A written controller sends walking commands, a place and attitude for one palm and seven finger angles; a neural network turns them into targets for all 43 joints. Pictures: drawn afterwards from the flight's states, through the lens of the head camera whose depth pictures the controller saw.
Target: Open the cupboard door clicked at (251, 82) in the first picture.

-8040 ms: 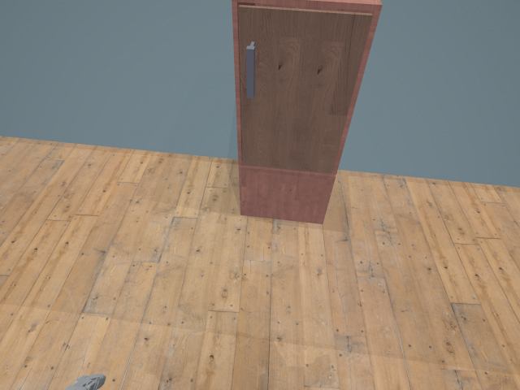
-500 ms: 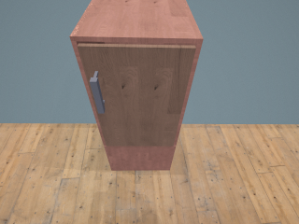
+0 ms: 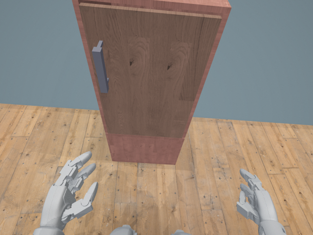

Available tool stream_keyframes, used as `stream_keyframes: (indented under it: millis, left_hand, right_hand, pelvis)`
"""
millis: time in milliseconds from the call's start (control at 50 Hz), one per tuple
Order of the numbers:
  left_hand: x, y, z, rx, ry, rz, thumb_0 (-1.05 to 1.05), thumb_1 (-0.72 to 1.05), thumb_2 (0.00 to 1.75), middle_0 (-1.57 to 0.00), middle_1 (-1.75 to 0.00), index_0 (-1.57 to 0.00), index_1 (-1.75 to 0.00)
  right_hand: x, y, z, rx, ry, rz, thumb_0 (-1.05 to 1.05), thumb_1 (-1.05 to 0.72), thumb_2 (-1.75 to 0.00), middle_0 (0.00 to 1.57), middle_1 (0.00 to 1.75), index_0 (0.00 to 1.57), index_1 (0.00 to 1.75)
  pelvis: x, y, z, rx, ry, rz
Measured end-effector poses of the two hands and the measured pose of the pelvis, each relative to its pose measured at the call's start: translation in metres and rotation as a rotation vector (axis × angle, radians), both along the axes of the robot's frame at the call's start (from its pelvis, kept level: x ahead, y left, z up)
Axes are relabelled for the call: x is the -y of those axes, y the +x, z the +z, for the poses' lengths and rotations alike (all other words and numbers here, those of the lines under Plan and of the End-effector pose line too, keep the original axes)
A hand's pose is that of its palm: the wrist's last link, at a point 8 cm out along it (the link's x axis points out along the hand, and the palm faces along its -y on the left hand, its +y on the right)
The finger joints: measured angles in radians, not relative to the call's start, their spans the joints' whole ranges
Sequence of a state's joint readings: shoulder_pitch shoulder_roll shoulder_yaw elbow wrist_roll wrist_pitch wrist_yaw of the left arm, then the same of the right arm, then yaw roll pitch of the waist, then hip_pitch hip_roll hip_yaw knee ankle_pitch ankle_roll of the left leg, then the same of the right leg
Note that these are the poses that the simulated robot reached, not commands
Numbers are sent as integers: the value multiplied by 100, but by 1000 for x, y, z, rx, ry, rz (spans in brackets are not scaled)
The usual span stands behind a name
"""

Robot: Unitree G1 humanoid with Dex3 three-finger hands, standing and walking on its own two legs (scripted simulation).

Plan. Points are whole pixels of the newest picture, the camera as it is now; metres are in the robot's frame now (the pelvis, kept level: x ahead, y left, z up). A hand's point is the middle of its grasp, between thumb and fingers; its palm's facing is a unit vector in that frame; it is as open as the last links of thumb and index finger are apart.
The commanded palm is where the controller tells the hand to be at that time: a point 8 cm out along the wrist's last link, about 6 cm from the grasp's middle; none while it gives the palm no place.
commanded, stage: raise the hand with hooked fingers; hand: left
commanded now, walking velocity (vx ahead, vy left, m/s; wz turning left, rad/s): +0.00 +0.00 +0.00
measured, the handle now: (102, 67) +0.57 +0.22 +0.09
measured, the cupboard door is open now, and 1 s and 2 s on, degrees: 0 0 0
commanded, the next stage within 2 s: move the hooked fingers beside the handle in 1.70 s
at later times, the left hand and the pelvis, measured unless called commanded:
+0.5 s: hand (62, 170) +0.24 +0.23 +0.06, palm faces +0.15 -0.99 -0.07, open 11.4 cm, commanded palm +0.20 +0.28 +0.06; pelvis +0.00 -0.02 +0.01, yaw +0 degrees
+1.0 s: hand (33, 152) +0.26 +0.29 +0.08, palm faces +0.06 -1.00 -0.04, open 13.8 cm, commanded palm +0.24 +0.34 +0.09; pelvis +0.00 +0.03 +0.02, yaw +1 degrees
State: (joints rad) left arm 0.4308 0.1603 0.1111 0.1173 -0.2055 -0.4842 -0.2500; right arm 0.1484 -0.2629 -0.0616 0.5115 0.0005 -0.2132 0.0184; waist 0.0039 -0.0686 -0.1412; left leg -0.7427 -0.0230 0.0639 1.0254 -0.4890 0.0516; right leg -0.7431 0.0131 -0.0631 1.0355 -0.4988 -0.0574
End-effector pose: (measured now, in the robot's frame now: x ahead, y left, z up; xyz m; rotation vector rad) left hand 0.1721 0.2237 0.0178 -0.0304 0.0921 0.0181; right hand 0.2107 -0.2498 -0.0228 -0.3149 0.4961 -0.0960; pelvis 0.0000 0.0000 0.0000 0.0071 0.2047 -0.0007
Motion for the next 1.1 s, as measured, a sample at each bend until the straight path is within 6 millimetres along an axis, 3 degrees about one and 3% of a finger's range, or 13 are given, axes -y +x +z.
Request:
stream_keyframes:
  millis: [60,140,240,300,360,420,520,600,680,840,900,1020,1100]
  left_hand:
    - [-17,-34,-18,-100,46,92,1,57,76,-23,-52,-23,-52]
    - [-33,-49,6,13,111,204,2,48,72,-24,-58,-24,-58]
    - [-19,-11,41,218,142,57,2,36,67,-24,-65,-24,-66]
    - [-12,23,34,127,128,-82,1,29,64,-24,-70,-24,-70]
    - [-17,42,24,-33,78,-98,1,22,61,-25,-74,-25,-75]
    - [-33,45,30,-76,50,8,1,15,58,-26,-79,-26,-79]
    - [-59,34,56,46,115,134,1,4,53,-27,-86,-26,-87]
    - [-66,34,49,68,121,77,0,-6,49,-27,-92,-27,-93]
    - [-66,42,37,27,75,-1,0,-15,45,-28,-98,-28,-99]
    - [-96,57,74,154,94,67,0,-34,37,-30,-110,-29,-111]
    - [-109,62,77,131,90,78,0,-40,34,-30,-114,-30,-114]
    - [-124,68,70,38,68,40,-1,-46,32,-30,-118,-30,-118]
    - [-136,73,79,83,71,59,-1,-48,31,-30,-119,-30,-120]
  right_hand:
    - [-3,21,-4,34,-10,57,1,-90,-90,20,30,20,30]
    - [-17,27,-22,23,13,110,1,-90,-90,20,30,20,30]
    - [-31,3,-56,-68,80,118,1,-90,-90,20,30,20,30]
    - [-30,-24,-70,-150,121,61,1,-90,-90,21,30,20,30]
    - [-20,-53,-71,-225,140,-21,1,-90,-90,21,30,21,30]
    - [-5,-76,-65,-273,128,-98,1,-90,-90,21,30,21,30]
    - [18,-96,-54,-313,58,-151,1,-90,-90,21,30,20,30]
    - [25,-93,-51,-311,4,-144,1,-90,-90,20,30,20,30]
    - [18,-79,-41,-258,-16,-142,1,-90,-90,20,30,20,30]
    - [-27,-43,-17,-127,34,-60,1,-90,-90,20,30,20,30]
    - [-44,-35,-15,-117,56,-22,1,-90,-90,20,30,20,30]
    - [-62,-35,-14,-137,63,6,1,-90,-90,21,30,21,30]
    - [-64,-43,-13,-169,41,3,1,-90,-90,21,30,21,30]
  pelvis:
    - [7,-4,-12,-18,-13,19]
    - [15,-9,-21,-28,-37,49]
    - [22,-15,-25,-36,-54,65]
    - [25,-15,-21,-37,-46,53]
    - [25,-11,-11,-29,-31,37]
    - [23,-4,0,-22,-20,16]
    - [15,3,9,-18,-21,11]
    - [6,0,7,-24,-31,21]
    - [-3,-1,9,-17,-40,20]
    - [-18,3,18,21,-50,23]
    - [-24,2,20,28,-55,30]
    - [-33,1,24,39,-61,32]
    - [-36,0,26,49,-63,32]
